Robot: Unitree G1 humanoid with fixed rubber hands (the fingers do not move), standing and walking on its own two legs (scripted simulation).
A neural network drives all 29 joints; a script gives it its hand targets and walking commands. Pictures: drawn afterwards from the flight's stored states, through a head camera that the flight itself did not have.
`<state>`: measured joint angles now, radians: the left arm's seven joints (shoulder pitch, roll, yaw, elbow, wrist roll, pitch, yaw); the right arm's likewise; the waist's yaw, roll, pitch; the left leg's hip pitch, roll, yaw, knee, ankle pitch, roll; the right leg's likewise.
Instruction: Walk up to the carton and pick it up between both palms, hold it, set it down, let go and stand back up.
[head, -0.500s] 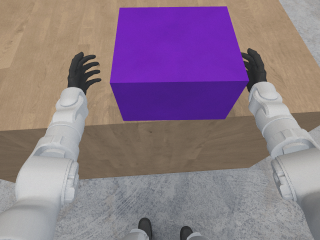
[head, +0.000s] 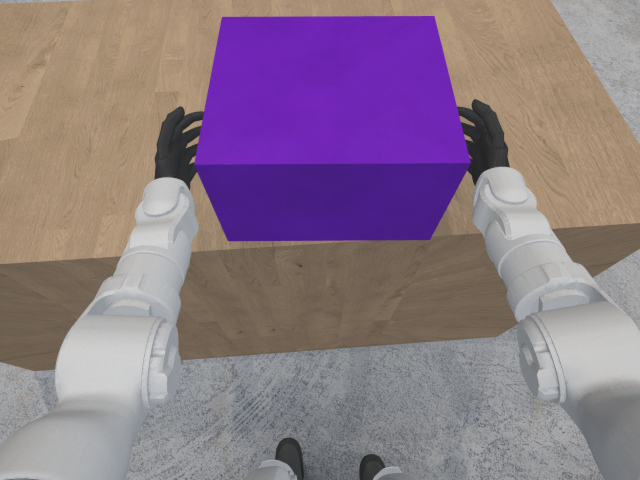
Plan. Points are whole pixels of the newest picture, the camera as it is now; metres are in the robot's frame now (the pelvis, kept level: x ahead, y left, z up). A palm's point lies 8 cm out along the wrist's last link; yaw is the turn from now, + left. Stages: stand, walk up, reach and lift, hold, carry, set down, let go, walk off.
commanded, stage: reach and lift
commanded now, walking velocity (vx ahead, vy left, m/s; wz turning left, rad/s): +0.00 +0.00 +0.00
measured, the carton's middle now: (328, 131) +0.56 +0.02 +0.04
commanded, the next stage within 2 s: none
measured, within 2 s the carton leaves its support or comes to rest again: leaves its support in 1.74 s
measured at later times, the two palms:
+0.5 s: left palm (173, 183) +0.45 +0.21 +0.06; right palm (483, 175) +0.46 -0.17 +0.07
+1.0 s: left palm (161, 206) +0.41 +0.21 +0.07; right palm (484, 197) +0.42 -0.17 +0.07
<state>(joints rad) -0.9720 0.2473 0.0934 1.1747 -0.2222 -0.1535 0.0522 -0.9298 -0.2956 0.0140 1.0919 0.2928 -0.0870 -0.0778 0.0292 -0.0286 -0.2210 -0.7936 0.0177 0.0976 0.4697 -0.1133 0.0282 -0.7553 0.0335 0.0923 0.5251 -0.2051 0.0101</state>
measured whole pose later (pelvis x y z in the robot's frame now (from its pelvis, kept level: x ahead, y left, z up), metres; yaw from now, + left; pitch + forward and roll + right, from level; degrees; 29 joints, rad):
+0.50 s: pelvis +0.00 +0.00 +0.00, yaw +0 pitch +23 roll +0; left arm -1.01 0.20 0.31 1.36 -0.03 -0.28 0.05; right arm -0.90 -0.16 -0.39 1.12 -0.14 -0.17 -0.06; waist 0.04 -0.03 -0.22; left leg -0.76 0.02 0.10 0.47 -0.12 0.03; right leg -0.72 0.03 0.09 0.53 -0.21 0.01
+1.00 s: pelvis -0.01 +0.00 +0.00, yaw +0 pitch +18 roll +0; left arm -0.99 0.21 0.21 1.49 -0.09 -0.33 0.07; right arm -0.84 -0.13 -0.43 1.17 -0.20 -0.21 -0.05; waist 0.05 -0.03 -0.22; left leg -0.68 0.02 0.10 0.47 -0.12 0.03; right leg -0.64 0.03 0.09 0.53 -0.21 0.01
